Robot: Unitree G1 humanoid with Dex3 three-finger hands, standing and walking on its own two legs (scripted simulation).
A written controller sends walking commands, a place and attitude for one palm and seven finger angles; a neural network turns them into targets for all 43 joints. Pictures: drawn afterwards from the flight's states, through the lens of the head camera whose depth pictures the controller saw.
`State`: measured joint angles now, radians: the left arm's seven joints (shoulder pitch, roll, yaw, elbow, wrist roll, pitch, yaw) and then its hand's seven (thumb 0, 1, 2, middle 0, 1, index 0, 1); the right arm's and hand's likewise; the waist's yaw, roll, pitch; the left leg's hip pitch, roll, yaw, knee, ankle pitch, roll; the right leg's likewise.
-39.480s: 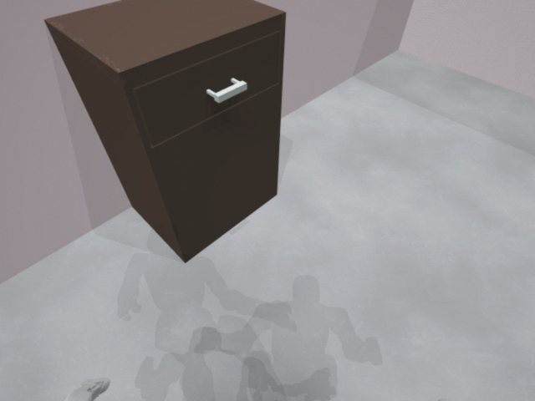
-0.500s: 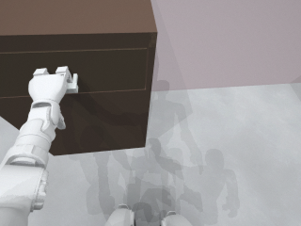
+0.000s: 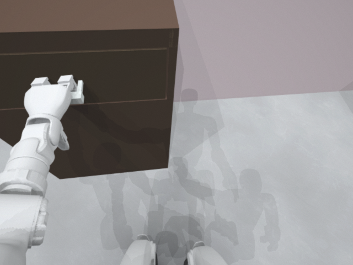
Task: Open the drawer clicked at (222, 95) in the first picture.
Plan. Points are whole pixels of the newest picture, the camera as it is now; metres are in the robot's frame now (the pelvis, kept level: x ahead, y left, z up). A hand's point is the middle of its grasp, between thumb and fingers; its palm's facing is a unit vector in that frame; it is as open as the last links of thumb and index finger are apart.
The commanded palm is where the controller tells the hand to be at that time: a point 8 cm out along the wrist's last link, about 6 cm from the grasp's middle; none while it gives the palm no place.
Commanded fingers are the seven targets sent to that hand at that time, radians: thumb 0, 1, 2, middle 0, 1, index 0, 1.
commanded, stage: close the thumb around the handle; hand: left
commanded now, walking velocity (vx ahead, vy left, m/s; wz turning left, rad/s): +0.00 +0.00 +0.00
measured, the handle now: (58, 92) +0.51 +0.28 +0.03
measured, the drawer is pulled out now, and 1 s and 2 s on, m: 0.00 0.00 0.13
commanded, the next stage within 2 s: pull the drawer open in 0.78 s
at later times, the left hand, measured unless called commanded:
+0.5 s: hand (59, 113) +0.46 +0.27 +0.00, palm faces -0.08 -0.03 -1.00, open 9.0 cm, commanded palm +0.46 +0.26 +0.06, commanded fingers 0.00 0.73 0.83 -0.39 -1.33 -0.39 -1.33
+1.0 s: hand (60, 113) +0.47 +0.27 +0.00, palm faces -0.08 -0.04 -1.00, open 5.5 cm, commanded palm +0.44 +0.26 +0.06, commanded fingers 0.00 0.90 0.90 -0.40 -1.35 -0.40 -1.35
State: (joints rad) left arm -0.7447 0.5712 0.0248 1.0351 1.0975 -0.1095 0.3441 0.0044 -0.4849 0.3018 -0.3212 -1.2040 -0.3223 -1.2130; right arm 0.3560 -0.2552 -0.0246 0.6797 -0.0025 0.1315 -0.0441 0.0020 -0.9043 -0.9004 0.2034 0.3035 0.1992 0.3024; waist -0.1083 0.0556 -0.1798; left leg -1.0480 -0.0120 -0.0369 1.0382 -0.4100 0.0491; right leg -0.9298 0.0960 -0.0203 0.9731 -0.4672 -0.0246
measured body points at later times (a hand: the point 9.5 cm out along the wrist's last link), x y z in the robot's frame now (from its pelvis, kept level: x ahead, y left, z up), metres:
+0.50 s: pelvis +0.00 +0.01 +0.01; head +0.12 +0.02 +0.44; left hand +0.46 +0.27 +0.06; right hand +0.02 -0.27 -0.11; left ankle +0.03 +0.09 -0.67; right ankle -0.01 -0.11 -0.67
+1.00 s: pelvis +0.01 +0.01 +0.01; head +0.12 +0.02 +0.44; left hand +0.46 +0.27 +0.06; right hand +0.03 -0.27 -0.11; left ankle +0.03 +0.09 -0.67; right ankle -0.01 -0.11 -0.67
